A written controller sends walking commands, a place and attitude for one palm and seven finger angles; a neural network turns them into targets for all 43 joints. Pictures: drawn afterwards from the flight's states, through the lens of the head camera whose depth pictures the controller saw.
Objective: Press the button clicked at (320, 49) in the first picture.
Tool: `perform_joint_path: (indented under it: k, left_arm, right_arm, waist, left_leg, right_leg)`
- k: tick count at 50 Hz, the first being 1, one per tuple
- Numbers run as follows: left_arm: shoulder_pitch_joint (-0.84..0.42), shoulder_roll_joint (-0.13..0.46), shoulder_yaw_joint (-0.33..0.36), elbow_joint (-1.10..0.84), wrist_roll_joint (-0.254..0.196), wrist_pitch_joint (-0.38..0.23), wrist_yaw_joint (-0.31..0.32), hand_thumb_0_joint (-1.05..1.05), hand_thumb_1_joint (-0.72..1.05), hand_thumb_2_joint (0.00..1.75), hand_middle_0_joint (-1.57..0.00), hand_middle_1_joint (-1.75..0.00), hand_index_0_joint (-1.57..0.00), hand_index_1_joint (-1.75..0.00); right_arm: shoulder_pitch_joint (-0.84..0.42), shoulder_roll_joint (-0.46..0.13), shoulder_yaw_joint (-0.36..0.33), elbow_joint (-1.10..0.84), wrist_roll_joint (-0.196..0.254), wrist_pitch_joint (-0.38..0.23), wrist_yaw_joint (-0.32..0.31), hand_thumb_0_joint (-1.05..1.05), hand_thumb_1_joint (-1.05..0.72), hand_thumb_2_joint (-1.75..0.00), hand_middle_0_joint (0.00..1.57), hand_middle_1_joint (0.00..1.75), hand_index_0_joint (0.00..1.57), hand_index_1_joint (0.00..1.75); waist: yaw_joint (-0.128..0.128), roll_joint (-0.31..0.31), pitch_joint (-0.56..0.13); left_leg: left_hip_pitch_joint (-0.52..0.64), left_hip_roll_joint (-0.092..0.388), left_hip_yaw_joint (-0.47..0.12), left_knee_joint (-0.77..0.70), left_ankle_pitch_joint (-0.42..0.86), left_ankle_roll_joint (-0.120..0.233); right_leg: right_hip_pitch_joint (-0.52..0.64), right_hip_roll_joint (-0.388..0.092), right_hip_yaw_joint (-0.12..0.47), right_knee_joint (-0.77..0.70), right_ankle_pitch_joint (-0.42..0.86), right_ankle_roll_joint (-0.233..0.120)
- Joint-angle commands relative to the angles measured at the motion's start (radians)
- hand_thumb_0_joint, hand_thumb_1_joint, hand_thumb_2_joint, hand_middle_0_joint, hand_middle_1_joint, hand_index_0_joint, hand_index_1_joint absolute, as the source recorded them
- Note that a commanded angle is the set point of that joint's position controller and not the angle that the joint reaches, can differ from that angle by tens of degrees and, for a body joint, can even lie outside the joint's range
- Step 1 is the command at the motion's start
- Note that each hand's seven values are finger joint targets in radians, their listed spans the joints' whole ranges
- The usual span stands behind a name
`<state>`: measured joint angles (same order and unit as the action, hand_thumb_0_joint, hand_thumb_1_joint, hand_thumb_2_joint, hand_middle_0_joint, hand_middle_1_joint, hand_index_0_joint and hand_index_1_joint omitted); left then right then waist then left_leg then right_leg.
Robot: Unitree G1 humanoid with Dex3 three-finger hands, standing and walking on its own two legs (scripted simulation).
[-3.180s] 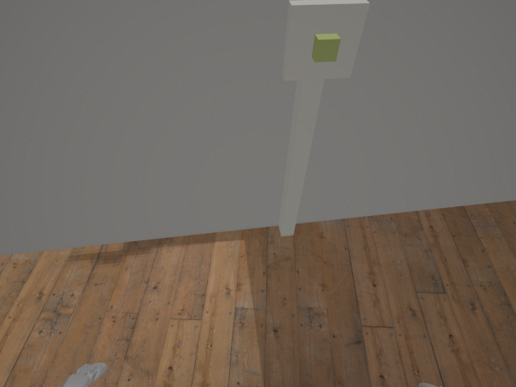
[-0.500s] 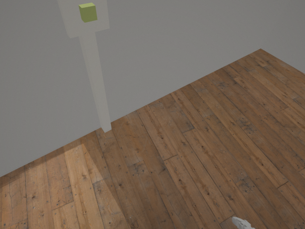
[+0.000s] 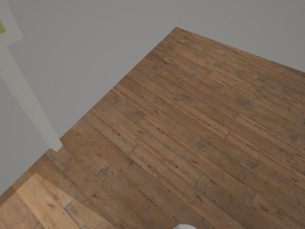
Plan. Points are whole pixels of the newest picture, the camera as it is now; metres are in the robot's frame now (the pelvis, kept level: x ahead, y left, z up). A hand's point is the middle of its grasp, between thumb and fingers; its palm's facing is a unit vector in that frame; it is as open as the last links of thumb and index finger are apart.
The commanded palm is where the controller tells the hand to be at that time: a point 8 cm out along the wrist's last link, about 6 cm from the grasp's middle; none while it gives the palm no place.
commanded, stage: walk to a spot facing it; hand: left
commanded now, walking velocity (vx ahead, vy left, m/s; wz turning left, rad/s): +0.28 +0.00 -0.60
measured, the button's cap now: out of the picture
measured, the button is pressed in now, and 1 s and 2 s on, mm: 0 0 0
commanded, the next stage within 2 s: turn to face it in 1.40 s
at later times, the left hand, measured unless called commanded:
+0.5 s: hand (122, 212) +0.19 +0.09 -0.16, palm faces -0.24 -0.94 -0.23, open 7.4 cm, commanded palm none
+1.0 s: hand (130, 149) +0.42 +0.08 -0.19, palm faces -0.37 -0.92 -0.15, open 7.4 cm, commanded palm none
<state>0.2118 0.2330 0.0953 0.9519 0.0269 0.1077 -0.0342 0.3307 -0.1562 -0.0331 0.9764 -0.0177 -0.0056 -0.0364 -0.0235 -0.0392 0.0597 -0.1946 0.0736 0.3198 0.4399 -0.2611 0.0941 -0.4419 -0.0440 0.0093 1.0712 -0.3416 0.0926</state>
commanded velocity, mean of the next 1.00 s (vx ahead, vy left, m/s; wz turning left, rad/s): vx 0.34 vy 0.00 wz -0.42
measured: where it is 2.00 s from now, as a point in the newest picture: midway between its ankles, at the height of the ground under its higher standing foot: (183, 173)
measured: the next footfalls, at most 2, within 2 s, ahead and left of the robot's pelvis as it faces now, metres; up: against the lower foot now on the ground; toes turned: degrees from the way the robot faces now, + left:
right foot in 0.32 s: +0.03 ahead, -0.17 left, +0.00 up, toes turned -20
left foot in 0.74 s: +0.41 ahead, -0.06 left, +0.00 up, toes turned -14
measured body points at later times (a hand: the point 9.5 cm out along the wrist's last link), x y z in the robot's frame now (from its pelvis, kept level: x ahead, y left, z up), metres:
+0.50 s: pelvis +0.09 -0.09 -0.01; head +0.09 -0.10 +0.44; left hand +0.20 +0.14 -0.14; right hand +0.06 -0.34 -0.16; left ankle +0.12 +0.05 -0.67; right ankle +0.00 -0.16 -0.74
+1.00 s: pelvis +0.32 -0.08 +0.00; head +0.34 -0.05 +0.45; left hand +0.44 +0.13 -0.17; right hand +0.26 -0.32 -0.13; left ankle +0.37 -0.05 -0.74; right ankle +0.24 -0.22 -0.63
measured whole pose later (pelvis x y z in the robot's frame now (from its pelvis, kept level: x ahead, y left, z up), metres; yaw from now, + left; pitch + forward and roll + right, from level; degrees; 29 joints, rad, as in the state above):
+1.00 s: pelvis +0.32 -0.08 +0.00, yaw -28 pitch -2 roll -2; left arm 0.30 0.20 0.09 1.04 0.03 0.00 -0.01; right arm 0.25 -0.16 -0.05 1.00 -0.01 -0.09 -0.03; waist 0.04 -0.04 0.04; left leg -0.20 0.03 0.25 0.44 -0.22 0.09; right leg -0.56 -0.06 0.01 1.26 -0.19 0.00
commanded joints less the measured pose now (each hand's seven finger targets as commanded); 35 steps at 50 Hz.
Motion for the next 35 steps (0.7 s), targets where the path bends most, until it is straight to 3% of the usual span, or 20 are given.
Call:
perform_joint_path:
  k: [1, 3, 10, 12, 14, 15, 16, 17, 18, 19, 20, 21, 22, 23, 26, 29, 32, 34, 35]
  left_arm:
    - [-0.112, 0.055, 0.010, -0.118, 0.004, -0.031, -0.005, 0.00, 0.90, 0.90, -0.20, -0.30, -0.20, -0.30]
    - [-0.136, 0.046, 0.009, -0.130, 0.006, -0.036, -0.011, 0.00, 0.90, 0.90, -0.20, -0.30, -0.20, -0.30]
    - [-0.157, 0.018, 0.004, -0.139, 0.007, -0.061, -0.014, 0.00, 0.90, 0.90, -0.20, -0.30, -0.20, -0.30]
    - [-0.137, 0.017, 0.004, -0.133, 0.005, -0.070, -0.011, 0.00, 0.90, 0.90, -0.20, -0.30, -0.20, -0.30]
    - [-0.028, 0.032, 0.007, -0.090, 0.003, -0.085, -0.004, 0.00, 0.90, 0.90, -0.20, -0.30, -0.20, -0.30]
    - [0.084, 0.082, 0.015, -0.054, 0.005, -0.099, 0.004, 0.00, 0.90, 0.90, -0.20, -0.30, -0.20, -0.30]
    - [0.193, 0.197, 0.035, -0.020, 0.008, -0.119, 0.019, 0.00, 0.90, 0.90, -0.20, -0.30, -0.20, -0.30]
    - [0.261, 0.265, 0.045, -0.002, -0.014, -0.112, 0.035, 0.00, 0.90, 0.90, -0.20, -0.30, -0.20, -0.30]
    - [0.240, 0.242, 0.043, -0.008, -0.018, -0.119, 0.046, 0.00, 0.90, 0.90, -0.20, -0.30, -0.20, -0.30]
    - [0.183, 0.207, 0.033, -0.016, -0.018, -0.133, 0.046, 0.00, 0.90, 0.90, -0.20, -0.30, -0.20, -0.30]
    - [0.127, 0.166, 0.019, -0.028, -0.015, -0.144, 0.045, 0.00, 0.90, 0.90, -0.20, -0.30, -0.20, -0.30]
    - [0.086, 0.130, 0.006, -0.040, -0.012, -0.151, 0.044, 0.00, 0.90, 0.90, -0.20, -0.30, -0.20, -0.30]
    - [0.081, 0.114, -0.003, -0.041, -0.009, -0.162, 0.041, 0.00, 0.90, 0.90, -0.20, -0.30, -0.20, -0.30]
    - [0.105, 0.103, -0.008, -0.029, -0.009, -0.174, 0.039, 0.00, 0.90, 0.90, -0.20, -0.30, -0.20, -0.30]
    - [0.187, 0.092, -0.014, 0.017, -0.004, -0.192, 0.042, 0.00, 0.90, 0.90, -0.20, -0.30, -0.20, -0.30]
    - [0.232, 0.094, -0.017, 0.045, -0.004, -0.193, 0.049, 0.00, 0.90, 0.90, -0.20, -0.30, -0.20, -0.30]
    - [0.247, 0.089, -0.023, 0.069, -0.001, -0.190, 0.057, 0.00, 0.90, 0.90, -0.20, -0.30, -0.20, -0.30]
    - [0.228, 0.116, -0.016, 0.076, -0.003, -0.191, 0.060, 0.00, 0.90, 0.90, -0.20, -0.30, -0.20, -0.30]
    - [0.221, 0.120, -0.014, 0.082, -0.005, -0.193, 0.061, 0.00, 0.90, 0.90, -0.20, -0.30, -0.20, -0.30]
  right_arm:
    - [0.072, -0.204, -0.064, -0.032, -0.009, -0.024, -0.009, 0.00, -0.90, -0.90, 0.20, 0.30, 0.20, 0.30]
    - [0.073, -0.211, -0.065, -0.020, -0.013, -0.026, -0.005, 0.00, -0.90, -0.90, 0.20, 0.30, 0.20, 0.30]
    - [0.063, -0.244, -0.071, -0.008, -0.024, -0.029, 0.014, 0.00, -0.90, -0.90, 0.20, 0.30, 0.20, 0.30]
    - [0.058, -0.244, -0.068, -0.010, -0.026, -0.026, 0.020, 0.00, -0.90, -0.90, 0.20, 0.30, 0.20, 0.30]
    - [0.037, -0.243, -0.064, -0.021, -0.023, -0.023, 0.027, 0.00, -0.90, -0.90, 0.20, 0.30, 0.20, 0.30]
    - [0.021, -0.226, -0.058, -0.036, -0.013, -0.024, 0.036, 0.00, -0.90, -0.90, 0.20, 0.30, 0.20, 0.30]
    - [-0.033, -0.155, -0.040, -0.095, -0.002, -0.022, 0.047, 0.00, -0.90, -0.90, 0.20, 0.30, 0.20, 0.30]
    - [-0.153, -0.158, -0.031, -0.157, -0.010, -0.015, 0.051, 0.00, -0.90, -0.90, 0.20, 0.30, 0.20, 0.30]
    - [-0.171, -0.168, -0.043, -0.152, -0.013, -0.016, 0.053, 0.00, -0.90, -0.90, 0.20, 0.30, 0.20, 0.30]
    - [-0.184, -0.159, -0.047, -0.142, -0.011, -0.017, 0.056, 0.00, -0.90, -0.90, 0.20, 0.30, 0.20, 0.30]
    - [-0.164, -0.156, -0.051, -0.131, -0.015, -0.016, 0.054, 0.00, -0.90, -0.90, 0.20, 0.30, 0.20, 0.30]
    - [-0.138, -0.157, -0.054, -0.109, -0.019, -0.017, 0.055, 0.00, -0.90, -0.90, 0.20, 0.30, 0.20, 0.30]
    - [-0.114, -0.144, -0.051, -0.096, -0.022, -0.016, 0.057, 0.00, -0.90, -0.90, 0.20, 0.30, 0.20, 0.30]
    - [-0.102, -0.135, -0.049, -0.089, -0.022, -0.016, 0.057, 0.00, -0.90, -0.90, 0.20, 0.30, 0.20, 0.30]
    - [-0.158, -0.113, -0.044, -0.104, -0.015, -0.019, 0.061, 0.00, -0.90, -0.90, 0.20, 0.30, 0.20, 0.30]
    - [-0.251, -0.098, -0.031, -0.139, -0.010, -0.026, 0.067, 0.00, -0.90, -0.90, 0.20, 0.30, 0.20, 0.30]
    - [-0.325, -0.078, -0.019, -0.164, -0.005, -0.038, 0.072, 0.00, -0.90, -0.90, 0.20, 0.30, 0.20, 0.30]
    - [-0.262, -0.092, -0.022, -0.141, -0.003, -0.051, 0.064, 0.00, -0.90, -0.90, 0.20, 0.30, 0.20, 0.30]
    - [-0.161, -0.111, -0.028, -0.106, -0.006, -0.058, 0.053, 0.00, -0.90, -0.90, 0.20, 0.30, 0.20, 0.30]
  waist:
    - [-0.043, 0.159, -0.049]
    - [-0.046, 0.147, -0.035]
    - [-0.042, 0.134, -0.031]
    - [-0.026, 0.135, -0.039]
    - [0.036, 0.088, -0.074]
    - [0.093, -0.014, -0.124]
    - [0.149, -0.287, -0.130]
    - [0.178, -0.288, -0.074]
    - [0.154, -0.162, -0.025]
    - [0.129, -0.160, 0.035]
    - [0.085, -0.128, 0.074]
    - [0.051, -0.078, 0.079]
    - [0.028, -0.080, 0.083]
    - [0.020, -0.085, 0.067]
    - [0.030, -0.075, 0.056]
    - [0.053, -0.062, 0.047]
    - [0.065, -0.080, 0.054]
    - [0.031, -0.084, -0.009]
    - [-0.017, -0.065, -0.066]
  left_leg:
    - [0.168, 0.346, -0.320, -0.266, -0.216, 0.021]
    - [0.134, 0.374, -0.305, -0.291, -0.319, 0.021]
    - [0.081, 0.390, -0.193, -0.256, -0.310, -0.008]
    - [0.093, 0.376, -0.154, -0.210, -0.265, -0.019]
    - [0.034, 0.333, -0.076, -0.044, -0.178, -0.053]
    - [-0.053, 0.276, 0.001, 0.180, -0.056, -0.089]
    - [-0.388, 0.149, 0.016, 0.463, -0.271, -0.135]
    - [-0.602, 0.056, -0.118, 0.656, -0.352, -0.153]
    - [-0.639, 0.086, -0.209, 0.738, -0.261, -0.145]
    - [-0.630, 0.107, -0.235, 0.761, -0.176, -0.144]
    - [-0.622, 0.113, -0.264, 0.744, -0.111, -0.150]
    - [-0.571, 0.115, -0.272, 0.708, -0.056, -0.161]
    - [-0.530, 0.105, -0.256, 0.683, -0.023, -0.172]
    - [-0.514, 0.092, -0.241, 0.669, -0.006, -0.179]
    - [-0.524, 0.071, -0.226, 0.615, 0.037, -0.180]
    - [-0.527, 0.062, -0.215, 0.503, 0.086, -0.167]
    - [-0.412, 0.031, -0.200, 0.326, 0.103, -0.140]
    - [-0.234, -0.019, -0.178, 0.228, 0.084, -0.112]
    - [-0.094, -0.045, -0.175, 0.165, 0.111, -0.099]
  right_leg:
    - [-0.163, -0.044, -0.027, -0.093, -0.043, -0.028]
    - [-0.140, -0.057, -0.043, -0.154, -0.054, -0.045]
    - [0.014, -0.035, -0.125, -0.353, -0.098, -0.087]
    - [0.059, -0.018, -0.151, -0.434, -0.088, -0.098]
    - [0.238, 0.019, -0.194, -0.572, 0.004, -0.116]
    - [0.413, -0.024, -0.121, -0.664, -0.010, -0.151]
    - [0.613, -0.254, 0.290, -0.794, -0.152, -0.264]
    - [0.615, -0.359, 0.535, -0.872, -0.057, -0.336]
    - [0.572, -0.362, 0.493, -0.875, -0.038, -0.344]
    - [0.480, -0.312, 0.435, -0.885, -0.040, -0.310]
    - [0.428, -0.287, 0.365, -0.897, -0.018, -0.286]
    - [0.380, -0.247, 0.275, -0.893, 0.066, -0.270]
    - [0.352, -0.203, 0.195, -0.880, 0.196, -0.250]
    - [0.358, -0.178, 0.155, -0.862, 0.343, -0.243]
    - [0.398, -0.160, 0.135, -0.828, 0.573, -0.251]
    - [0.435, -0.155, 0.134, -0.819, 0.604, -0.257]
    - [0.416, -0.149, 0.135, -0.808, 0.642, -0.235]
    - [0.419, -0.150, 0.125, -0.719, 0.801, -0.225]
    - [0.410, -0.140, 0.117, -0.615, 0.875, -0.211]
